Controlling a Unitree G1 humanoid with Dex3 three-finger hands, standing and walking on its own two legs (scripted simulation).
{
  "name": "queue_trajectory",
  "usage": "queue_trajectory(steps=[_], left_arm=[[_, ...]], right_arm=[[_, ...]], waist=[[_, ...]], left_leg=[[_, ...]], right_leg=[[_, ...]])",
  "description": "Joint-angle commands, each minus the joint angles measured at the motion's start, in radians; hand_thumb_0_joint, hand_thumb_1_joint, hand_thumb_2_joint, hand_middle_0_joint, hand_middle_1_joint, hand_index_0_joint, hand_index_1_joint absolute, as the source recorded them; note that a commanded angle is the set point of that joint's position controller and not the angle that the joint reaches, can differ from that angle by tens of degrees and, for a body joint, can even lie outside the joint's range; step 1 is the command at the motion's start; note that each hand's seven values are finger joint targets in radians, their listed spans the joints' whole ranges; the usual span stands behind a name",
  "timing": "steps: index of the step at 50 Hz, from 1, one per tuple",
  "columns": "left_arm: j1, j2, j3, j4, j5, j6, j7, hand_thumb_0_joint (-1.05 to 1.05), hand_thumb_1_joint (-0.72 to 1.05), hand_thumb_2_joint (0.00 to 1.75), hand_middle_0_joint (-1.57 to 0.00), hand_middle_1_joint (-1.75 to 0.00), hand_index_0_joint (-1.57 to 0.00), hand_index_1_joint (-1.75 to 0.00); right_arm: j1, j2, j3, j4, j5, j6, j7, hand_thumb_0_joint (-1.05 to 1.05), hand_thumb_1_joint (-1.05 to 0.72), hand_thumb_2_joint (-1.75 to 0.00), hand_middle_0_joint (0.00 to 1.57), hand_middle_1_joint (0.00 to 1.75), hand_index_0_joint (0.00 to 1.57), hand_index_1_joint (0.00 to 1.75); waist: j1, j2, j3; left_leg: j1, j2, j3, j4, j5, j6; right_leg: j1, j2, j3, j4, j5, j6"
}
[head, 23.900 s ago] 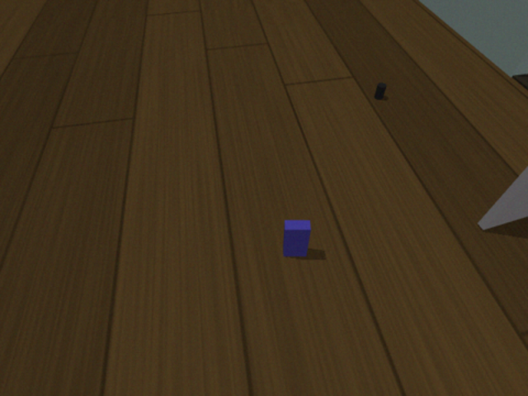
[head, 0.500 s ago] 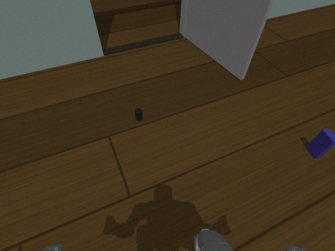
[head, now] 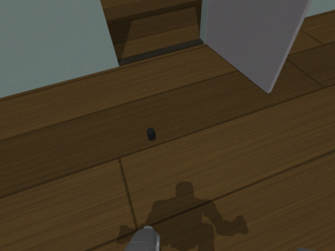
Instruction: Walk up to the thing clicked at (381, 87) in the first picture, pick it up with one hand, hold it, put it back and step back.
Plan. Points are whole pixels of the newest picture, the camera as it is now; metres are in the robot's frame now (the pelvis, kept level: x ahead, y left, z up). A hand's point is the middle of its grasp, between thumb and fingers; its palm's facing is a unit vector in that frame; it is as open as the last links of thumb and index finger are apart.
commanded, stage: walk up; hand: left
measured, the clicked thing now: (151, 134) +0.93 +0.23 -0.73
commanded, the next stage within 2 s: none
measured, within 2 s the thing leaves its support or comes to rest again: neither
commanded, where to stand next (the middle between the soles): +0.55 +0.06 m, yaw -2 degrees
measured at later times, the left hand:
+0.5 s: hand (75, 202) +0.26 +0.33 -0.14, palm faces -0.07 -0.94 -0.34, open 7.4 cm
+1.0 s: hand (91, 161) +0.39 +0.31 -0.13, palm faces -0.03 -0.92 -0.38, open 7.4 cm
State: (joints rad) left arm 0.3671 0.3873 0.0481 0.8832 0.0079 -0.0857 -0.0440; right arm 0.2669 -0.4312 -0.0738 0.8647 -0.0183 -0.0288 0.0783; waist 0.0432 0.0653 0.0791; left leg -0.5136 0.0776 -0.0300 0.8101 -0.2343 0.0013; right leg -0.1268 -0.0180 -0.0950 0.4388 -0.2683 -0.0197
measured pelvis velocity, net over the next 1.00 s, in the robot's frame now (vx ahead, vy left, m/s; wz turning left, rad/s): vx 0.33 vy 0.04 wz -0.02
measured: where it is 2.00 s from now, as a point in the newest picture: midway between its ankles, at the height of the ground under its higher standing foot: (172, 193)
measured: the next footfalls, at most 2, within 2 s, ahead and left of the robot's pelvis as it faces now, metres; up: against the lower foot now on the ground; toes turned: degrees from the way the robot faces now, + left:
left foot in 0.12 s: +0.21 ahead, +0.15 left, +0.00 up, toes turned +5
right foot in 0.66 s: +0.39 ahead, -0.09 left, +0.00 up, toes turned -5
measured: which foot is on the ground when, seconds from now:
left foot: up 0.00-0.10, down 0.12-0.68, up 0.70-1.00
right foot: down 0.00-0.16, up 0.18-0.64, down 0.66-1.00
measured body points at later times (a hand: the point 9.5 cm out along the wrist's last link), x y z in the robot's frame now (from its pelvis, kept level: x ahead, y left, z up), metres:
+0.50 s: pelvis +0.19 +0.06 +0.00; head +0.20 +0.08 +0.45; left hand +0.26 +0.38 -0.12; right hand +0.23 -0.26 -0.09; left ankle +0.17 +0.15 -0.74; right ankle +0.30 -0.11 -0.69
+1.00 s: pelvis +0.33 +0.04 +0.00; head +0.34 +0.03 +0.45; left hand +0.39 +0.36 -0.11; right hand +0.38 -0.29 -0.12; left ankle +0.43 +0.19 -0.71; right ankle +0.35 -0.09 -0.74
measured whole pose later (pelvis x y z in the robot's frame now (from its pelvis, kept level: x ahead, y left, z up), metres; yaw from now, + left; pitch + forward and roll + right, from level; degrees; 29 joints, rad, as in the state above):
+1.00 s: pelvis +0.33 +0.04 +0.00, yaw -1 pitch -4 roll -1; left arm 0.32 0.39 0.04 0.85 0.01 -0.07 -0.04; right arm 0.31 -0.43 -0.08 0.88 -0.02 -0.03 0.07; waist 0.02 0.05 0.08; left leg -0.46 0.10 0.00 0.76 -0.28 -0.01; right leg -0.18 -0.01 -0.06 0.48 -0.24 -0.03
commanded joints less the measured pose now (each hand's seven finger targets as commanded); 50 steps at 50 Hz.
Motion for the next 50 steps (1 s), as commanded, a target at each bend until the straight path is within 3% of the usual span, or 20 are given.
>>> queue_trajectory(steps=[1, 4, 6, 7, 8, 9, 10, 13, 14, 23, 30, 32, 33, 34, 35, 36, 39, 41, 45, 50], left_arm=[[0.002, 0.296, 0.089, -0.092, -0.001, -0.037, 0.018, 0.0, 0.9, 0.9, -0.2, -0.3, -0.2, -0.3], [-0.017, 0.314, 0.085, -0.094, -0.002, -0.027, 0.019, 0.0, 0.9, 0.9, -0.2, -0.3, -0.2, -0.3], [-0.034, 0.269, 0.065, -0.11, 0.003, -0.022, 0.021, 0.0, 0.9, 0.9, -0.2, -0.3, -0.2, -0.3], [0.023, 0.198, 0.04, -0.109, -0.002, -0.018, 0.022, 0.0, 0.9, 0.9, -0.2, -0.3, -0.2, -0.3], [0.064, 0.149, 0.031, -0.111, -0.014, -0.01, 0.02, 0.0, 0.9, 0.9, -0.2, -0.3, -0.2, -0.3], [0.053, 0.271, 0.057, -0.08, -0.006, 0.002, 0.038, 0.0, 0.9, 0.9, -0.2, -0.3, -0.2, -0.3], [0.016, 0.291, 0.054, -0.073, -0.004, 0.002, 0.039, 0.0, 0.9, 0.9, -0.2, -0.3, -0.2, -0.3], [0.052, 0.244, 0.048, -0.03, -0.023, 0.006, 0.024, 0.0, 0.9, 0.9, -0.2, -0.3, -0.2, -0.3], [0.071, 0.227, 0.048, -0.026, -0.024, 0.012, 0.019, 0.0, 0.9, 0.9, -0.2, -0.3, -0.2, -0.3], [-0.123, 0.191, 0.046, -0.082, -0.002, 0.03, -0.011, 0.0, 0.9, 0.9, -0.2, -0.3, -0.2, -0.3], [-0.099, 0.191, 0.057, -0.063, 0.001, 0.005, -0.012, 0.0, 0.9, 0.9, -0.2, -0.3, -0.2, -0.3], [0.02, 0.245, 0.081, -0.029, 0.007, -0.012, 0.006, 0.0, 0.9, 0.9, -0.2, -0.3, -0.2, -0.3], [0.089, 0.303, 0.101, -0.021, 0.014, -0.023, 0.019, 0.0, 0.9, 0.9, -0.2, -0.3, -0.2, -0.3], [0.086, 0.354, 0.108, -0.047, 0.008, -0.029, 0.027, 0.0, 0.9, 0.9, -0.2, -0.3, -0.2, -0.3], [0.065, 0.361, 0.105, -0.041, -0.006, -0.019, 0.025, 0.0, 0.9, 0.9, -0.2, -0.3, -0.2, -0.3], [0.037, 0.345, 0.101, -0.058, -0.016, -0.016, 0.028, 0.0, 0.9, 0.9, -0.2, -0.3, -0.2, -0.3], [-0.038, 0.278, 0.077, -0.076, -0.023, -0.019, 0.036, 0.0, 0.9, 0.9, -0.2, -0.3, -0.2, -0.3], [-0.05, 0.267, 0.072, -0.085, -0.013, -0.022, 0.034, 0.0, 0.9, 0.9, -0.2, -0.3, -0.2, -0.3], [-0.088, 0.278, 0.078, -0.118, 0.002, -0.022, 0.025, 0.0, 0.9, 0.9, -0.2, -0.3, -0.2, -0.3], [-0.056, 0.294, 0.082, -0.117, 0.007, -0.01, 0.009, 0.0, 0.9, 0.9, -0.2, -0.3, -0.2, -0.3]], right_arm=[[-0.101, -0.14, -0.044, -0.108, -0.006, -0.035, 0.005, 0.0, -0.9, -0.9, 0.2, 0.3, 0.2, 0.3], [-0.08, -0.142, -0.052, -0.094, -0.004, -0.044, 0.006, 0.0, -0.9, -0.9, 0.2, 0.3, 0.2, 0.3], [0.118, -0.206, -0.078, -0.032, -0.012, -0.054, -0.008, 0.0, -0.9, -0.9, 0.2, 0.3, 0.2, 0.3], [0.226, -0.278, -0.104, -0.008, -0.024, -0.061, -0.021, 0.0, -0.9, -0.9, 0.2, 0.3, 0.2, 0.3], [0.218, -0.336, -0.111, -0.043, -0.017, -0.066, -0.031, 0.0, -0.9, -0.9, 0.2, 0.3, 0.2, 0.3], [0.166, -0.337, -0.111, -0.059, 0.019, -0.063, -0.03, 0.0, -0.9, -0.9, 0.2, 0.3, 0.2, 0.3], [0.131, -0.307, -0.107, -0.064, 0.024, -0.057, -0.034, 0.0, -0.9, -0.9, 0.2, 0.3, 0.2, 0.3], [0.054, -0.209, -0.058, -0.083, 0.026, -0.069, -0.047, 0.0, -0.9, -0.9, 0.2, 0.3, 0.2, 0.3], [0.056, -0.21, -0.058, -0.081, 0.027, -0.075, -0.047, 0.0, -0.9, -0.9, 0.2, 0.3, 0.2, 0.3], [0.109, -0.214, -0.068, -0.101, 0.016, -0.076, -0.054, 0.0, -0.9, -0.9, 0.2, 0.3, 0.2, 0.3], [0.064, -0.219, -0.061, -0.136, 0.009, -0.058, -0.05, 0.0, -0.9, -0.9, 0.2, 0.3, 0.2, 0.3], [0.083, -0.171, -0.042, -0.143, 0.008, -0.054, -0.049, 0.0, -0.9, -0.9, 0.2, 0.3, 0.2, 0.3], [0.145, -0.113, -0.021, -0.145, 0.012, -0.056, -0.046, 0.0, -0.9, -0.9, 0.2, 0.3, 0.2, 0.3], [0.18, -0.088, -0.007, -0.142, 0.009, -0.049, -0.043, 0.0, -0.9, -0.9, 0.2, 0.3, 0.2, 0.3], [0.137, -0.199, -0.035, -0.121, 0.004, -0.036, -0.054, 0.0, -0.9, -0.9, 0.2, 0.3, 0.2, 0.3], [0.128, -0.211, -0.038, -0.105, 0.003, -0.033, -0.06, 0.0, -0.9, -0.9, 0.2, 0.3, 0.2, 0.3], [0.146, -0.177, -0.035, -0.062, 0.024, -0.023, -0.049, 0.0, -0.9, -0.9, 0.2, 0.3, 0.2, 0.3], [0.145, -0.169, -0.037, -0.053, 0.014, -0.015, -0.038, 0.0, -0.9, -0.9, 0.2, 0.3, 0.2, 0.3], [0.108, -0.163, -0.048, -0.054, 0.001, -0.008, -0.018, 0.0, -0.9, -0.9, 0.2, 0.3, 0.2, 0.3], [0.019, -0.151, -0.051, -0.066, -0.006, -0.037, -0.01, 0.0, -0.9, -0.9, 0.2, 0.3, 0.2, 0.3]], waist=[[0.019, -0.173, 0.005], [-0.013, -0.162, -0.026], [-0.123, -0.011, -0.123], [-0.165, 0.201, -0.189], [-0.133, 0.307, -0.175], [-0.123, 0.161, -0.155], [-0.114, 0.104, -0.097], [-0.047, 0.052, -0.015], [-0.041, 0.085, -0.021], [-0.092, 0.052, 0.042], [-0.041, 0.015, -0.01], [0.017, -0.143, -0.11], [0.034, -0.302, -0.184], [0.022, -0.37, -0.172], [0.033, -0.273, -0.109], [0.025, -0.239, -0.072], [-0.032, -0.196, -0.035], [-0.039, -0.197, -0.026], [-0.041, -0.222, 0.014], [-0.01, -0.221, 0.01]], left_leg=[[0.029, 0.019, 0.04, -0.181, 0.06, 0.005], [0.179, -0.006, 0.08, -0.247, 0.059, 0.033], [0.49, -0.03, 0.059, -0.277, 0.017, 0.072], [0.628, 0.086, -0.12, -0.378, -0.178, 0.119], [0.691, 0.307, -0.589, -0.531, -0.316, 0.177], [0.62, 0.351, -0.641, -0.559, -0.338, 0.248], [0.547, 0.345, -0.579, -0.554, -0.252, 0.262], [0.374, 0.187, -0.169, -0.53, 0.194, 0.113], [0.369, 0.178, -0.133, -0.531, 0.248, 0.125], [0.43, 0.166, -0.024, -0.591, 0.229, 0.162], [0.306, 0.188, -0.032, -0.45, 0.098, 0.187], [0.257, 0.104, 0.037, -0.156, 0.131, 0.141], [0.166, 0.012, 0.106, 0.082, 0.022, 0.101], [-0.033, -0.097, 0.088, 0.238, -0.295, 0.054], [-0.093, -0.077, 0.036, 0.308, -0.323, 0.054], [-0.099, -0.043, 0.002, 0.321, -0.312, 0.046], [-0.027, -0.01, -0.048, 0.26, -0.163, 0.038], [0.027, -0.017, -0.015, 0.233, -0.109, 0.032], [0.018, 0.018, 0.022, 0.055, -0.042, -0.007], [0.142, 0.011, 0.054, -0.174, 0.002, -0.008]], right_leg=[[-0.015, -0.247, 0.155, -0.149, 0.111, -0.18], [-0.063, -0.256, 0.146, -0.075, 0.13, -0.164], [-0.198, -0.187, 0.087, 0.212, 0.213, -0.118], [-0.332, -0.088, 0.007, 0.515, 0.133, -0.074], [-0.556, 0.071, 0.049, 0.685, -0.249, -0.029], [-0.539, 0.011, 0.145, 0.762, -0.269, -0.044], [-0.552, -0.015, 0.161, 0.798, -0.234, -0.048], [-0.419, -0.055, 0.22, 0.662, -0.061, -0.026], [-0.399, -0.05, 0.195, 0.656, -0.036, -0.018], [-0.464, -0.066, 0.131, 0.355, 0.096, 0.021], [-0.137, -0.052, 0.079, 0.127, 0.113, -0.013], [0.088, -0.03, 0.101, 0.032, 0.06, -0.035], [0.195, -0.166, 0.306, -0.055, -0.076, -0.071], [0.273, -0.361, 0.649, -0.128, -0.094, -0.144], [0.207, -0.405, 0.748, -0.167, -0.119, -0.239], [0.147, -0.405, 0.714, -0.171, -0.065, -0.263], [0.041, -0.266, 0.402, -0.158, 0.143, -0.149], [-0.051, -0.226, 0.314, -0.174, 0.134, -0.171], [-0.135, -0.215, 0.245, -0.242, -0.154, -0.202], [-0.185, -0.221, 0.23, -0.184, -0.197, -0.189]])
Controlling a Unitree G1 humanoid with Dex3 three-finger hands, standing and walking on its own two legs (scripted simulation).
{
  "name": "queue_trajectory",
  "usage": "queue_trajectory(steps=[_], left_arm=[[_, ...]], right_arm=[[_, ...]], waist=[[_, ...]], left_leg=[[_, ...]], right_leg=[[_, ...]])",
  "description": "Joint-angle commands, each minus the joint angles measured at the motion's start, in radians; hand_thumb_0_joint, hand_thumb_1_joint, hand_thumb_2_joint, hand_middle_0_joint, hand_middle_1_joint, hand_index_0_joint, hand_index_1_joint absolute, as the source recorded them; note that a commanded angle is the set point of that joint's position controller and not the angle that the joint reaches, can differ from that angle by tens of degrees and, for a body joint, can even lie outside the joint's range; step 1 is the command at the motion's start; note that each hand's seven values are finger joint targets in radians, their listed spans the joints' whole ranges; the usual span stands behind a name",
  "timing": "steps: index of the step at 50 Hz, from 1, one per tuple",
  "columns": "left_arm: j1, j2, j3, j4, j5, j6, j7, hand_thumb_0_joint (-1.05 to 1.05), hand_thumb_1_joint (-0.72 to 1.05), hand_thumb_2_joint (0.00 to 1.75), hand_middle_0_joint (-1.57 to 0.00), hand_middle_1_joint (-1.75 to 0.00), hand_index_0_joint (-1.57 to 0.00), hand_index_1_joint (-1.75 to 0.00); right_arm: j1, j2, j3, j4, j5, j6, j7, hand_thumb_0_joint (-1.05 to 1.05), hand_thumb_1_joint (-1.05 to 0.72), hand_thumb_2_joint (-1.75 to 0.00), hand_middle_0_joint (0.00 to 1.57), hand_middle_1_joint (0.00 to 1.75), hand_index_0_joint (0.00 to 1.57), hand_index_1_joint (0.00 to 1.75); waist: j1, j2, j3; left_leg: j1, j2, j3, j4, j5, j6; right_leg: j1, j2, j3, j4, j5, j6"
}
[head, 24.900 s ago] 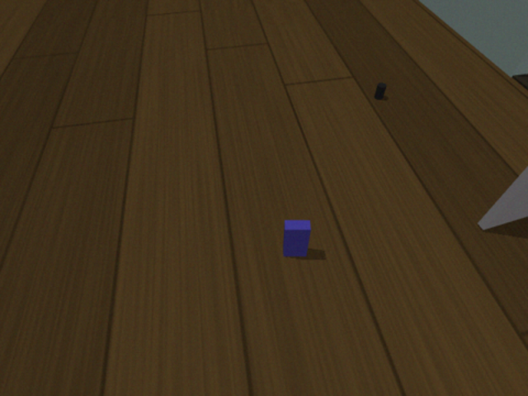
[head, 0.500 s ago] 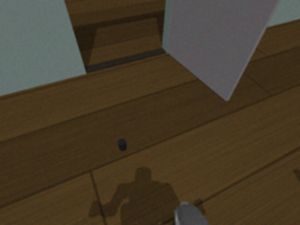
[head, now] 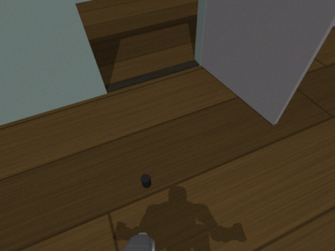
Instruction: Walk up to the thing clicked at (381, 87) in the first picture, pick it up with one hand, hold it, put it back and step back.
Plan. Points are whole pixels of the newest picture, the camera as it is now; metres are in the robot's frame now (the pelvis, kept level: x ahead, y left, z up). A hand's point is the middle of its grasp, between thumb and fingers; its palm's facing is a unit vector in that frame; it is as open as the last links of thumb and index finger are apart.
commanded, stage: walk up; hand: left
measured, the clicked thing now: (146, 181) +0.60 +0.20 -0.73
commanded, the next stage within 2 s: none
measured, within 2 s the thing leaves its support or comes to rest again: neither
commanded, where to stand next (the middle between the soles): +0.22 +0.02 m, yaw +0 degrees
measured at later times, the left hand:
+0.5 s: hand (73, 232) +0.19 +0.30 -0.16, palm faces -0.08 -0.92 -0.37, open 7.4 cm
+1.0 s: hand (83, 217) +0.23 +0.29 -0.17, palm faces -0.01 -0.95 -0.32, open 7.4 cm
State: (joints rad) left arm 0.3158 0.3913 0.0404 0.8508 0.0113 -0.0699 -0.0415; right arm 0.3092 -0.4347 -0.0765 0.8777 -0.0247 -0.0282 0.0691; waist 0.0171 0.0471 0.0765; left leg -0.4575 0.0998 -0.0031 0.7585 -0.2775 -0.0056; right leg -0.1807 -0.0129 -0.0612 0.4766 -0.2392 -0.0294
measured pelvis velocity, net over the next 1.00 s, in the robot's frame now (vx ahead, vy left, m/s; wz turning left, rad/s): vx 0.15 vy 0.03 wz -0.02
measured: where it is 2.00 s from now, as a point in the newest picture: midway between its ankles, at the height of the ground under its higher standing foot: outside the picture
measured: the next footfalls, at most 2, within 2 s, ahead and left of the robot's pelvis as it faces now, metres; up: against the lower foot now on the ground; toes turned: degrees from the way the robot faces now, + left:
left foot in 0.08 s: +0.16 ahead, +0.15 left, +0.00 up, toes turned +4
right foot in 0.54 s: +0.23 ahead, -0.10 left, +0.00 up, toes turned -3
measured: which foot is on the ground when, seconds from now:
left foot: up 0.00-0.06, down 0.08-0.56, up 0.58-0.80, down 0.82-1.00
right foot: down 0.00-0.12, up 0.14-0.52, down 0.54-1.00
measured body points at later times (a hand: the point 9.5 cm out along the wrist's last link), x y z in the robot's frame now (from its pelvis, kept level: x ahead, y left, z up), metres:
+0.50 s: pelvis +0.12 +0.03 -0.01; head +0.15 +0.04 +0.44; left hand +0.19 +0.35 -0.13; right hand +0.14 -0.28 -0.12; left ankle +0.12 +0.15 -0.74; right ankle +0.20 -0.11 -0.72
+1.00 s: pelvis +0.15 +0.03 -0.01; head +0.15 +0.05 +0.44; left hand +0.23 +0.34 -0.14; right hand +0.20 -0.29 -0.12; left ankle +0.18 +0.15 -0.74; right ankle +0.19 -0.10 -0.74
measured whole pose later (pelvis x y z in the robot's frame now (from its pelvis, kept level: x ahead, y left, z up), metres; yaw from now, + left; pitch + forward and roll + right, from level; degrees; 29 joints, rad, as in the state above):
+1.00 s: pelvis +0.15 +0.03 -0.01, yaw -1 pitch -3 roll +0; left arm 0.18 0.39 0.03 1.00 0.00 0.01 -0.02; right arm 0.23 -0.37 -0.01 1.03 -0.02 -0.03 0.00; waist 0.02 -0.06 0.06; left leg -0.24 0.02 0.03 0.57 -0.28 0.00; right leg -0.28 -0.03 -0.01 0.58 -0.26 -0.01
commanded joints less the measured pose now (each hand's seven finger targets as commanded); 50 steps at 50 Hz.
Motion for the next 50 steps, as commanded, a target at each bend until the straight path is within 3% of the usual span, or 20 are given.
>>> queue_trajectory(steps=[1, 4, 5, 6, 7, 8, 11, 13, 22, 26, 28, 29, 30, 33, 38, 41, 43, 44, 46, 50], left_arm=[[-0.03, 0.301, 0.089, -0.087, 0.004, -0.023, 0.005, 0.0, 0.9, 0.9, -0.2, -0.3, -0.2, -0.3], [-0.064, 0.247, 0.07, -0.098, 0.01, -0.007, 0.004, 0.0, 0.9, 0.9, -0.2, -0.3, -0.2, -0.3], [-0.021, 0.179, 0.048, -0.1, 0.009, -0.001, 0.004, 0.0, 0.9, 0.9, -0.2, -0.3, -0.2, -0.3], [0.033, 0.114, 0.029, -0.098, -0.007, 0.003, 0.005, 0.0, 0.9, 0.9, -0.2, -0.3, -0.2, -0.3], [0.042, 0.226, 0.057, -0.06, -0.001, 0.014, 0.019, 0.0, 0.9, 0.9, -0.2, -0.3, -0.2, -0.3], [0.029, 0.27, 0.066, -0.052, 0.0, 0.013, 0.024, 0.0, 0.9, 0.9, -0.2, -0.3, -0.2, -0.3], [0.066, 0.256, 0.065, 0.003, -0.011, 0.014, 0.016, 0.0, 0.9, 0.9, -0.2, -0.3, -0.2, -0.3], [0.075, 0.234, 0.062, 0.015, -0.01, 0.024, 0.007, 0.0, 0.9, 0.9, -0.2, -0.3, -0.2, -0.3], [-0.037, 0.151, 0.04, 0.017, -0.01, 0.036, 0.028, 0.0, 0.9, 0.9, -0.2, -0.3, -0.2, -0.3], [0.008, 0.192, 0.05, 0.06, -0.001, 0.019, 0.045, 0.0, 0.9, 0.9, -0.2, -0.3, -0.2, -0.3], [0.007, 0.289, 0.072, 0.022, 0.01, 0.004, 0.044, 0.0, 0.9, 0.9, -0.2, -0.3, -0.2, -0.3], [-0.048, 0.328, 0.08, 0.015, 0.008, 0.011, 0.042, 0.0, 0.9, 0.9, -0.2, -0.3, -0.2, -0.3], [-0.05, 0.326, 0.082, 0.014, 0.006, 0.019, 0.043, 0.0, 0.9, 0.9, -0.2, -0.3, -0.2, -0.3], [-0.086, 0.255, 0.057, 0.004, 0.007, 0.019, 0.045, 0.0, 0.9, 0.9, -0.2, -0.3, -0.2, -0.3], [-0.129, 0.235, 0.053, -0.004, 0.014, 0.027, 0.04, 0.0, 0.9, 0.9, -0.2, -0.3, -0.2, -0.3], [-0.199, 0.198, 0.038, -0.006, -0.007, 0.05, 0.033, 0.0, 0.9, 0.9, -0.2, -0.3, -0.2, -0.3], [-0.174, 0.111, 0.008, 0.001, -0.024, 0.061, 0.029, 0.0, 0.9, 0.9, -0.2, -0.3, -0.2, -0.3], [-0.163, 0.166, 0.026, 0.036, -0.022, 0.07, 0.035, 0.0, 0.9, 0.9, -0.2, -0.3, -0.2, -0.3], [-0.14, 0.196, 0.037, 0.077, -0.008, 0.062, 0.03, 0.0, 0.9, 0.9, -0.2, -0.3, -0.2, -0.3], [-0.16, 0.188, 0.028, 0.129, -0.009, 0.042, 0.033, 0.0, 0.9, 0.9, -0.2, -0.3, -0.2, -0.3]], right_arm=[[0.002, -0.151, -0.053, -0.068, -0.001, -0.042, -0.004, 0.0, -0.9, -0.9, 0.2, 0.3, 0.2, 0.3], [0.174, -0.191, -0.075, -0.001, -0.005, -0.059, -0.024, 0.0, -0.9, -0.9, 0.2, 0.3, 0.2, 0.3], [0.239, -0.24, -0.088, 0.013, -0.011, -0.068, -0.037, 0.0, -0.9, -0.9, 0.2, 0.3, 0.2, 0.3], [0.211, -0.311, -0.094, -0.021, -0.018, -0.077, -0.043, 0.0, -0.9, -0.9, 0.2, 0.3, 0.2, 0.3], [0.148, -0.337, -0.097, -0.053, 0.007, -0.075, -0.042, 0.0, -0.9, -0.9, 0.2, 0.3, 0.2, 0.3], [0.106, -0.327, -0.093, -0.061, 0.016, -0.071, -0.041, 0.0, -0.9, -0.9, 0.2, 0.3, 0.2, 0.3], [0.046, -0.224, -0.054, -0.078, 0.012, -0.082, -0.052, 0.0, -0.9, -0.9, 0.2, 0.3, 0.2, 0.3], [0.055, -0.231, -0.056, -0.074, 0.018, -0.086, -0.055, 0.0, -0.9, -0.9, 0.2, 0.3, 0.2, 0.3], [-0.002, -0.198, -0.026, -0.081, 0.022, -0.049, -0.076, 0.0, -0.9, -0.9, 0.2, 0.3, 0.2, 0.3], [-0.034, -0.147, -0.003, -0.073, 0.042, -0.018, -0.079, 0.0, -0.9, -0.9, 0.2, 0.3, 0.2, 0.3], [0.064, -0.069, 0.027, -0.073, 0.034, -0.01, -0.072, 0.0, -0.9, -0.9, 0.2, 0.3, 0.2, 0.3], [0.034, -0.164, -0.006, -0.053, 0.026, -0.001, -0.082, 0.0, -0.9, -0.9, 0.2, 0.3, 0.2, 0.3], [0.016, -0.186, -0.014, -0.035, 0.018, -0.001, -0.085, 0.0, -0.9, -0.9, 0.2, 0.3, 0.2, 0.3], [0.013, -0.167, -0.009, 0.008, 0.028, -0.003, -0.073, 0.0, -0.9, -0.9, 0.2, 0.3, 0.2, 0.3], [0.003, -0.129, 0.006, 0.043, 0.016, -0.018, -0.069, 0.0, -0.9, -0.9, 0.2, 0.3, 0.2, 0.3], [0.047, -0.129, -0.001, 0.096, 0.004, -0.034, -0.081, 0.0, -0.9, -0.9, 0.2, 0.3, 0.2, 0.3], [-0.043, -0.207, -0.013, 0.07, -0.015, -0.045, -0.088, 0.0, -0.9, -0.9, 0.2, 0.3, 0.2, 0.3], [-0.133, -0.262, -0.016, 0.046, 0.0, -0.043, -0.085, 0.0, -0.9, -0.9, 0.2, 0.3, 0.2, 0.3], [-0.219, -0.219, 0.002, 0.043, 0.003, -0.034, -0.079, 0.0, -0.9, -0.9, 0.2, 0.3, 0.2, 0.3], [-0.172, -0.16, 0.024, 0.079, 0.014, -0.036, -0.071, 0.0, -0.9, -0.9, 0.2, 0.3, 0.2, 0.3]], waist=[[-0.003, -0.197, -0.008], [-0.105, -0.04, -0.079], [-0.128, 0.159, -0.102], [-0.094, 0.308, -0.061], [-0.087, 0.169, -0.015], [-0.067, 0.155, 0.04], [-0.024, 0.093, 0.051], [-0.026, 0.109, 0.015], [-0.023, 0.106, -0.041], [0.019, -0.039, -0.12], [-0.002, -0.289, -0.153], [0.012, -0.243, -0.097], [0.02, -0.243, -0.058], [0.002, -0.237, -0.052], [0.004, -0.234, -0.095], [-0.048, -0.154, -0.104], [-0.011, 0.087, -0.063], [-0.001, 0.12, -0.01], [0.037, 0.07, 0.047], [0.014, 0.079, -0.055]], left_leg=[[0.157, -0.011, 0.032, -0.135, 0.069, 0.006], [0.438, -0.065, 0.059, -0.217, 0.015, 0.028], [0.517, 0.033, -0.102, -0.361, -0.208, 0.06], [0.518, 0.25, -0.552, -0.528, -0.442, 0.131], [0.386, 0.333, -0.651, -0.597, -0.543, 0.196], [0.337, 0.351, -0.651, -0.598, -0.537, 0.25], [0.281, 0.181, -0.27, -0.55, -0.097, 0.135], [0.29, 0.162, -0.181, -0.512, 0.074, 0.169], [0.239, 0.14, 0.008, -0.31, 0.636, 0.191], [0.189, 0.069, 0.014, -0.091, 0.337, 0.109], [0.011, -0.094, 0.046, 0.136, -0.291, 0.051], [-0.018, -0.083, 0.016, 0.22, -0.363, 0.048], [-0.026, -0.061, -0.003, 0.231, -0.37, 0.047], [-0.007, -0.051, -0.019, 0.162, -0.242, 0.034], [0.126, -0.08, 0.028, -0.081, -0.135, 0.013], [0.309, -0.098, 0.049, -0.326, 0.064, 0.019], [0.301, 0.128, -0.324, -0.493, -0.079, 0.082], [0.11, 0.24, -0.427, -0.567, -0.305, 0.171], [-0.015, 0.164, -0.278, -0.517, -0.338, 0.159], [0.124, 0.043, -0.127, -0.387, 0.037, 0.046]], right_leg=[[-0.166, -0.24, 0.205, -0.2, -0.264, -0.174], [-0.305, -0.159, 0.134, 0.064, -0.314, -0.117], [-0.398, -0.076, 0.054, 0.324, -0.298, -0.084], [-0.579, 0.066, 0.038, 0.575, -0.285, -0.021], [-0.549, 0.01, 0.131, 0.645, -0.267, -0.031], [-0.542, -0.031, 0.15, 0.666, -0.244, -0.035], [-0.432, -0.061, 0.182, 0.591, -0.091, -0.011], [-0.381, -0.058, 0.14, 0.551, -0.07, 0.009], [-0.165, -0.032, 0.027, 0.237, 0.037, 0.02], [0.058, -0.038, 0.066, -0.017, 0.222, -0.02], [0.109, -0.327, 0.532, -0.161, -0.011, -0.138], [0.053, -0.371, 0.563, -0.176, -0.116, -0.245], [-0.007, -0.367, 0.563, -0.189, -0.186, -0.256], [-0.021, -0.249, 0.361, -0.18, -0.116, -0.185], [-0.049, -0.206, 0.233, -0.112, 0.023, -0.163], [-0.166, -0.186, 0.171, 0.012, -0.051, -0.107], [-0.307, -0.059, 0.091, 0.149, -0.177, -0.007], [-0.203, -0.023, 0.065, 0.227, -0.239, 0.006], [-0.057, -0.056, 0.091, 0.16, -0.184, -0.003], [0.043, -0.068, 0.129, -0.041, 0.077, -0.011]])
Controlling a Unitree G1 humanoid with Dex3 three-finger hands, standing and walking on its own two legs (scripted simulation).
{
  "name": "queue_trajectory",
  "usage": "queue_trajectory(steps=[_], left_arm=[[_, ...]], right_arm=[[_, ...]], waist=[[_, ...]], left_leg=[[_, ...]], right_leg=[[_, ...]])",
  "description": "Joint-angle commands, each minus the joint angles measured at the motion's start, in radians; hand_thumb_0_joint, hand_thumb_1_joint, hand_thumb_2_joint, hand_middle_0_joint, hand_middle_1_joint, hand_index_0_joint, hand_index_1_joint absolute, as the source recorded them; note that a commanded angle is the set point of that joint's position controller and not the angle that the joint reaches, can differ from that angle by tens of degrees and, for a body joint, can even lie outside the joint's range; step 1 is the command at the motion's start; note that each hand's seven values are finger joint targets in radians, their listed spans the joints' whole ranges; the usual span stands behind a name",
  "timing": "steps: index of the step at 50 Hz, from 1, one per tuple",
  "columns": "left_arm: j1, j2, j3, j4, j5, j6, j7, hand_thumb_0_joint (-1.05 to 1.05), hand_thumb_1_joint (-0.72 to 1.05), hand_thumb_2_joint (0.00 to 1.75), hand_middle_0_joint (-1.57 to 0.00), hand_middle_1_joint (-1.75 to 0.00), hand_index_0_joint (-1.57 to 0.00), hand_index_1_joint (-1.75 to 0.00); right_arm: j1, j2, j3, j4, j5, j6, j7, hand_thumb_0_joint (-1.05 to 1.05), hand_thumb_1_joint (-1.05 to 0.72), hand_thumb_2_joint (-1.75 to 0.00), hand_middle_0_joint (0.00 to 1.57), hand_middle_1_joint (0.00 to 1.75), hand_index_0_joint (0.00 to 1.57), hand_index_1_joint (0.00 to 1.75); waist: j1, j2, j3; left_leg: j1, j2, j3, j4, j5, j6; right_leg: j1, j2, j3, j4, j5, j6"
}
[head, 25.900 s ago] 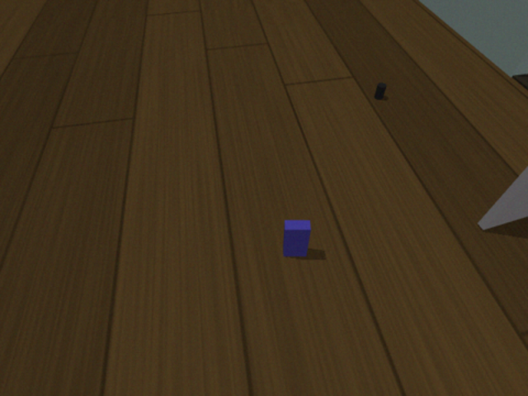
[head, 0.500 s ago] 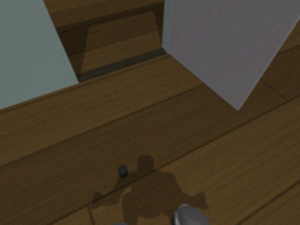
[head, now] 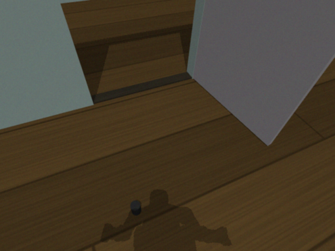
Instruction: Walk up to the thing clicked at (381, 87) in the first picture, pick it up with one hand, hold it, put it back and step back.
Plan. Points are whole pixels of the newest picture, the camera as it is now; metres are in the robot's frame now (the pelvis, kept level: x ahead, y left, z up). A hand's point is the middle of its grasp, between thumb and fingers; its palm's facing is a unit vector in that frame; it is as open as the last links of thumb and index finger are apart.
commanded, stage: walk up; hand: left
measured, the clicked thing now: (135, 208) +0.44 +0.18 -0.72
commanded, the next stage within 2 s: stand in 1.44 s
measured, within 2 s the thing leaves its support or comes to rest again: neither
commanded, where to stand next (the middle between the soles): +0.07 -0.01 m, yaw +1 degrees
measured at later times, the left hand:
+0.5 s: hand out of the picture +0.11 +0.24 -0.14, palm faces +0.03 -0.94 -0.35, open 7.4 cm
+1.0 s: hand out of the picture +0.12 +0.23 -0.14, palm faces +0.01 -0.95 -0.33, open 7.4 cm
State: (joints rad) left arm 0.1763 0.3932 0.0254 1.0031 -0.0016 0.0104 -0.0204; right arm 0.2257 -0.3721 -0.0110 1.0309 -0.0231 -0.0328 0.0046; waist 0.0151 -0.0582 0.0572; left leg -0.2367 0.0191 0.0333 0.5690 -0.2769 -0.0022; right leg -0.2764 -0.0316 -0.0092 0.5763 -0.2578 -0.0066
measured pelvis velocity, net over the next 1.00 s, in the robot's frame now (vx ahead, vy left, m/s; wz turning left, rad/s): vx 0.03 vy -0.02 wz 0.01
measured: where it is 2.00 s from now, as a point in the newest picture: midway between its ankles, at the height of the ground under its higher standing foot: outside the picture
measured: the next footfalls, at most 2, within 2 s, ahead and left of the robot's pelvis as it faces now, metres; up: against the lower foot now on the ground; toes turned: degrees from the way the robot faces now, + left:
none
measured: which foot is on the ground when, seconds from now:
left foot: down 0.00-1.00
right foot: down 0.00-1.00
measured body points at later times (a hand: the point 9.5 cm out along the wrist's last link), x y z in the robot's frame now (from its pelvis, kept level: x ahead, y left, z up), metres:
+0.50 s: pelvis +0.04 -0.01 +0.02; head +0.05 -0.02 +0.46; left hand +0.11 +0.29 -0.11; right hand +0.15 -0.31 -0.12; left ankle +0.02 +0.12 -0.73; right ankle +0.04 -0.13 -0.73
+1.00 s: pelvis +0.03 -0.02 +0.02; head +0.04 -0.02 +0.47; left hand +0.12 +0.28 -0.12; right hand +0.10 -0.32 -0.12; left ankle +0.02 +0.12 -0.73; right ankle +0.04 -0.13 -0.73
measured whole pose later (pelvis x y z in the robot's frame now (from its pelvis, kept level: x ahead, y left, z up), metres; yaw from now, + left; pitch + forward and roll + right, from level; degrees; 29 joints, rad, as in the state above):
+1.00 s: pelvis +0.03 -0.02 +0.02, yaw +0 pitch -3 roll +0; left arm 0.07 0.34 0.02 1.15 0.01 0.01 -0.01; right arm 0.12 -0.35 0.00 1.15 -0.01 -0.02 0.00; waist -0.01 0.00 0.05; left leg -0.08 0.04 0.02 0.33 -0.20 -0.03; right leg -0.12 0.00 -0.03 0.35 -0.18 -0.01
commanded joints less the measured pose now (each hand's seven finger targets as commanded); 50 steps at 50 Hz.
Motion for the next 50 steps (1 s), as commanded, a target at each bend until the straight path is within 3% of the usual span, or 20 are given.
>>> queue_trajectory(steps=[1, 3, 4, 6, 9, 10, 12, 17, 23, 30, 50], left_arm=[[-0.033, 0.187, 0.038, -0.017, 0.005, -0.04, 0.014, 0.0, 0.9, 0.9, -0.2, -0.3, -0.2, -0.3], [-0.058, 0.19, 0.027, -0.01, 0.007, -0.037, 0.01, 0.0, 0.9, 0.9, -0.2, -0.3, -0.2, -0.3], [-0.073, 0.188, 0.024, -0.003, 0.007, -0.035, 0.007, 0.0, 0.9, 0.9, -0.2, -0.3, -0.2, -0.3], [-0.074, 0.187, 0.022, 0.016, 0.003, -0.038, 0.007, 0.0, 0.9, 0.9, -0.2, -0.3, -0.2, -0.3], [-0.083, 0.192, 0.021, 0.038, 0.005, -0.051, 0.011, 0.0, 0.9, 0.9, -0.2, -0.3, -0.2, -0.3], [-0.084, 0.191, 0.021, 0.047, 0.002, -0.051, 0.013, 0.0, 0.9, 0.9, -0.2, -0.3, -0.2, -0.3], [-0.093, 0.188, 0.02, 0.056, 0.0, -0.051, 0.015, 0.0, 0.9, 0.9, -0.2, -0.3, -0.2, -0.3], [-0.105, 0.173, 0.021, 0.071, 0.0, -0.046, 0.02, 0.0, 0.9, 0.9, -0.2, -0.3, -0.2, -0.3], [-0.128, 0.165, 0.022, 0.082, 0.004, -0.044, 0.024, 0.0, 0.9, 0.9, -0.2, -0.3, -0.2, -0.3], [-0.141, 0.171, 0.031, 0.084, 0.008, -0.043, 0.025, 0.0, 0.9, 0.9, -0.2, -0.3, -0.2, -0.3], [-0.154, 0.161, 0.04, 0.081, 0.013, -0.032, 0.018, 0.0, 0.9, 0.9, -0.2, -0.3, -0.2, -0.3]], right_arm=[[-0.092, -0.222, -0.038, -0.067, 0.015, -0.028, -0.005, 0.0, -0.9, -0.9, 0.2, 0.3, 0.2, 0.3], [-0.102, -0.226, -0.041, -0.06, 0.015, -0.018, -0.005, 0.0, -0.9, -0.9, 0.2, 0.3, 0.2, 0.3], [-0.118, -0.23, -0.043, -0.055, 0.012, -0.016, -0.006, 0.0, -0.9, -0.9, 0.2, 0.3, 0.2, 0.3], [-0.126, -0.23, -0.04, -0.042, 0.013, -0.017, -0.008, 0.0, -0.9, -0.9, 0.2, 0.3, 0.2, 0.3], [-0.117, -0.216, -0.033, -0.024, 0.022, -0.022, -0.01, 0.0, -0.9, -0.9, 0.2, 0.3, 0.2, 0.3], [-0.119, -0.214, -0.035, -0.017, 0.024, -0.022, -0.012, 0.0, -0.9, -0.9, 0.2, 0.3, 0.2, 0.3], [-0.123, -0.213, -0.036, -0.007, 0.026, -0.02, -0.014, 0.0, -0.9, -0.9, 0.2, 0.3, 0.2, 0.3], [-0.155, -0.212, -0.039, 0.013, 0.024, -0.013, -0.016, 0.0, -0.9, -0.9, 0.2, 0.3, 0.2, 0.3], [-0.186, -0.202, -0.037, 0.032, 0.02, -0.005, -0.016, 0.0, -0.9, -0.9, 0.2, 0.3, 0.2, 0.3], [-0.193, -0.199, -0.034, 0.041, 0.017, -0.007, -0.016, 0.0, -0.9, -0.9, 0.2, 0.3, 0.2, 0.3], [-0.156, -0.196, -0.031, 0.053, 0.01, -0.01, -0.018, 0.0, -0.9, -0.9, 0.2, 0.3, 0.2, 0.3]], waist=[[0.007, 0.184, -0.062], [-0.004, 0.174, -0.037], [-0.006, 0.157, -0.022], [-0.004, 0.126, -0.023], [-0.017, 0.063, -0.093], [-0.018, 0.046, -0.1], [-0.021, 0.036, -0.103], [-0.016, 0.025, -0.122], [-0.015, 0.036, -0.102], [-0.012, 0.056, -0.127], [-0.016, 0.054, -0.075]], left_leg=[[-0.072, 0.117, -0.156, -0.206, -0.002, 0.043], [-0.065, 0.11, -0.163, -0.262, -0.179, 0.044], [-0.051, 0.11, -0.165, -0.265, -0.189, 0.043], [-0.019, 0.112, -0.162, -0.25, -0.099, 0.044], [0.065, 0.101, -0.117, -0.188, 0.166, 0.039], [0.093, 0.099, -0.109, -0.181, 0.213, 0.035], [0.106, 0.101, -0.107, -0.187, 0.252, 0.033], [0.143, 0.11, -0.101, -0.209, 0.304, 0.033], [0.138, 0.108, -0.097, -0.237, 0.277, 0.027], [0.153, 0.114, -0.085, -0.252, 0.326, 0.023], [0.131, 0.104, -0.079, -0.293, 0.171, 0.022]], right_leg=[[0.135, -0.057, 0.082, -0.15, 0.068, -0.034], [0.091, -0.059, 0.09, -0.174, -0.06, -0.031], [0.069, -0.056, 0.089, -0.187, -0.082, -0.029], [0.072, -0.064, 0.091, -0.212, -0.039, -0.032], [0.125, -0.099, 0.102, -0.23, 0.183, -0.036], [0.117, -0.101, 0.101, -0.226, 0.236, -0.037], [0.132, -0.105, 0.089, -0.224, 0.283, -0.031], [0.15, -0.103, 0.068, -0.238, 0.292, -0.021], [0.166, -0.104, 0.067, -0.266, 0.267, -0.016], [0.214, -0.108, 0.061, -0.262, 0.33, -0.015], [0.169, -0.087, 0.084, -0.299, 0.147, -0.019]])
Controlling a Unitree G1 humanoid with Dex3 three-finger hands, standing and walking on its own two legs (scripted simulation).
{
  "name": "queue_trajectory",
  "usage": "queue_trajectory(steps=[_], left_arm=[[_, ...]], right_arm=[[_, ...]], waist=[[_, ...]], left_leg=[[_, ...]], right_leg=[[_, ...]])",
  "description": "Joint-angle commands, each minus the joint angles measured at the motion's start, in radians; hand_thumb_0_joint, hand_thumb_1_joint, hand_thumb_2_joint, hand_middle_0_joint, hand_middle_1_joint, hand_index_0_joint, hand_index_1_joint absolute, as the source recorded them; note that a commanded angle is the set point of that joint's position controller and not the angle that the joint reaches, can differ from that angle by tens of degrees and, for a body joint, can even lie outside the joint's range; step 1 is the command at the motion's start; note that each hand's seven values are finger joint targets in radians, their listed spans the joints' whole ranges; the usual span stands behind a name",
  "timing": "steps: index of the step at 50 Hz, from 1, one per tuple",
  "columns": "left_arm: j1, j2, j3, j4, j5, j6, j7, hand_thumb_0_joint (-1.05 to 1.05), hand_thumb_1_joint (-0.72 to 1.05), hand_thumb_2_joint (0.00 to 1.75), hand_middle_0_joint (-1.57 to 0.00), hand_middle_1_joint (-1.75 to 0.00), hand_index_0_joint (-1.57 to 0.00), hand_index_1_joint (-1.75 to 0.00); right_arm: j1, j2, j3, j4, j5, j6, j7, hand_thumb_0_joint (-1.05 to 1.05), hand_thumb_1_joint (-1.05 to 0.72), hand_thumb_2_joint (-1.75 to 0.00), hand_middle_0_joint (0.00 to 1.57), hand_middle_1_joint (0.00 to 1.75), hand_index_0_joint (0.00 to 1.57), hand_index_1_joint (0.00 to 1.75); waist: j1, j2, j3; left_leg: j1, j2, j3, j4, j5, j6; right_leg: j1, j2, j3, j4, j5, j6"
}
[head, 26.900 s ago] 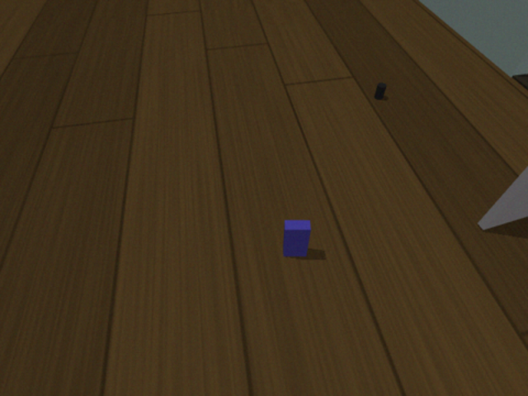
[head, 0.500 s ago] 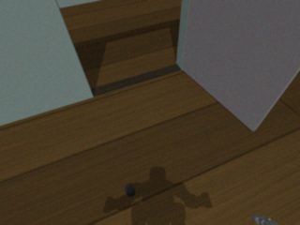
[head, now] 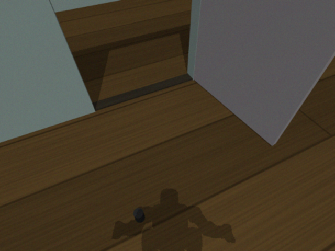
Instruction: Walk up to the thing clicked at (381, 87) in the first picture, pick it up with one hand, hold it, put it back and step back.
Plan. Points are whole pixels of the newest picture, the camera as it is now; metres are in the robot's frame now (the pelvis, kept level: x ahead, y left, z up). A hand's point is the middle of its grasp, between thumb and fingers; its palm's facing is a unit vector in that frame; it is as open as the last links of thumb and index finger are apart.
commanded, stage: walk up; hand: left
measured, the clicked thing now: (139, 215) +0.41 +0.19 -0.74
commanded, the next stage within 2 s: stand in 0.44 s
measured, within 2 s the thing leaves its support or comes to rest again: neither
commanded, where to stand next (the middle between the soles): +0.04 +0.01 m, yaw +1 degrees
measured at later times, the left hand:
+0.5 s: hand out of the picture +0.08 +0.25 -0.16, palm faces +0.00 -0.95 -0.32, open 7.4 cm
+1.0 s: hand out of the picture +0.08 +0.26 -0.15, palm faces -0.02 -0.94 -0.35, open 7.4 cm
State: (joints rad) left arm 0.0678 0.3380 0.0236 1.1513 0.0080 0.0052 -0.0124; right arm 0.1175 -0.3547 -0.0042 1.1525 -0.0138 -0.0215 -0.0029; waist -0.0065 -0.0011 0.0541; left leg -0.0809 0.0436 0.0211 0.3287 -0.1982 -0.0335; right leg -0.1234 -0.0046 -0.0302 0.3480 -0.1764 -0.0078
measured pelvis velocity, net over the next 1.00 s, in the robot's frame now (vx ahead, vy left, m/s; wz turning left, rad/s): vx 0.00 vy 0.00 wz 0.00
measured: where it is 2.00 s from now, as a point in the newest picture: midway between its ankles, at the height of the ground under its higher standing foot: outside the picture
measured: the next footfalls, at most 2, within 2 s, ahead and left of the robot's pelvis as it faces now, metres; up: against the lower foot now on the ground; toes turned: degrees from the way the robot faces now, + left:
none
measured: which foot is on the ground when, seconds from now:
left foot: down 0.00-1.00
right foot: down 0.00-1.00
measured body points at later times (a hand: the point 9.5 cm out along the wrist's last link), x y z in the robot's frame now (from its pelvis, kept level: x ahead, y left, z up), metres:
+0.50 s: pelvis +0.01 +0.01 +0.00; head +0.01 +0.01 +0.45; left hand +0.09 +0.30 -0.14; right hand +0.08 -0.30 -0.13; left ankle -0.01 +0.14 -0.75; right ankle +0.01 -0.11 -0.75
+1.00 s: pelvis +0.00 +0.00 +0.00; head +0.01 +0.00 +0.45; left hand +0.08 +0.31 -0.13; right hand +0.08 -0.29 -0.13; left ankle -0.01 +0.14 -0.75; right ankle +0.01 -0.11 -0.75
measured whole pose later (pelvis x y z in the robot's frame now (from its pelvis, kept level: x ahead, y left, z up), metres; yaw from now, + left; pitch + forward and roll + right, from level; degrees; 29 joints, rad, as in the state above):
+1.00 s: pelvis +0.00 +0.00 +0.00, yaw +0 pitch -3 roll +0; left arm 0.10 0.35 0.00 1.14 0.00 -0.01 0.00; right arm 0.09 -0.35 0.00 1.14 -0.01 -0.01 0.01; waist 0.00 0.00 0.05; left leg -0.07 0.04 0.03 0.29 -0.18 -0.03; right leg -0.11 -0.01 -0.02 0.32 -0.16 0.00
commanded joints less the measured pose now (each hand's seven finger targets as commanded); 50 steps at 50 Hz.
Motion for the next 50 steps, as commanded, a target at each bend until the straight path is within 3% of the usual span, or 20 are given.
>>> queue_trajectory(steps=[1, 10, 21, 22, 26, 33, 50], left_arm=[[-0.049, 0.215, 0.042, -0.069, 0.004, -0.027, 0.009, 0.0, 0.9, 0.9, -0.2, -0.3, -0.2, -0.3], [-0.043, 0.216, 0.044, -0.072, 0.005, -0.027, 0.009, 0.0, 0.9, 0.9, -0.2, -0.3, -0.2, -0.3], [-0.023, 0.204, 0.039, -0.072, 0.001, -0.027, 0.012, 0.0, 0.9, 0.9, -0.2, -0.3, -0.2, -0.3], [-0.031, 0.219, 0.03, -0.076, -0.005, -0.032, 0.016, 0.0, 0.9, 0.9, -0.2, -0.3, -0.2, -0.3], [-0.025, 0.22, 0.027, -0.071, -0.007, -0.034, 0.02, 0.0, 0.9, 0.9, -0.2, -0.3, -0.2, -0.3], [-0.025, 0.216, 0.016, -0.069, -0.003, -0.035, 0.021, 0.0, 0.9, 0.9, -0.2, -0.3, -0.2, -0.3], [-0.012, 0.228, 0.011, -0.072, -0.003, -0.04, 0.022, 0.0, 0.9, 0.9, -0.2, -0.3, -0.2, -0.3]], right_arm=[[-0.044, -0.212, -0.037, -0.066, 0.0, -0.022, -0.011, 0.0, -0.9, -0.9, 0.2, 0.3, 0.2, 0.3], [-0.025, -0.207, -0.038, -0.066, -0.001, -0.02, -0.01, 0.0, -0.9, -0.9, 0.2, 0.3, 0.2, 0.3], [-0.034, -0.207, -0.041, -0.075, 0.001, -0.019, -0.011, 0.0, -0.9, -0.9, 0.2, 0.3, 0.2, 0.3], [-0.061, -0.204, -0.036, -0.08, 0.003, -0.014, -0.013, 0.0, -0.9, -0.9, 0.2, 0.3, 0.2, 0.3], [-0.06, -0.206, -0.034, -0.076, 0.005, -0.011, -0.011, 0.0, -0.9, -0.9, 0.2, 0.3, 0.2, 0.3], [-0.069, -0.206, -0.031, -0.073, 0.006, -0.005, -0.007, 0.0, -0.9, -0.9, 0.2, 0.3, 0.2, 0.3], [-0.066, -0.205, -0.032, -0.072, 0.005, -0.006, -0.001, 0.0, -0.9, -0.9, 0.2, 0.3, 0.2, 0.3]], waist=[[0.005, -0.005, -0.078], [0.001, -0.02, -0.072], [0.005, 0.006, -0.081], [0.005, 0.021, -0.062], [0.007, 0.016, -0.09], [0.002, 0.021, -0.088], [0.005, 0.001, -0.08]], left_leg=[[-0.025, 0.08, -0.067, -0.05, 0.089, 0.054], [-0.029, 0.077, -0.067, -0.046, 0.073, 0.055], [-0.008, 0.083, -0.067, -0.047, 0.144, 0.054], [-0.012, 0.102, -0.077, -0.052, 0.214, 0.045], [0.011, 0.105, -0.074, -0.057, 0.238, 0.038], [0.001, 0.1, -0.072, -0.07, 0.169, 0.04], [0.004, 0.104, -0.078, -0.075, 0.156, 0.042]], right_leg=[[0.018, -0.116, 0.107, -0.07, 0.072, -0.018], [0.011, -0.114, 0.117, -0.077, 0.044, -0.018], [0.02, -0.108, 0.104, -0.055, 0.133, -0.013], [0.02, -0.128, 0.11, -0.053, 0.215, -0.016], [0.041, -0.127, 0.102, -0.052, 0.23, -0.012], [0.044, -0.131, 0.103, -0.073, 0.186, -0.008], [0.027, -0.131, 0.1, -0.082, 0.163, -0.01]])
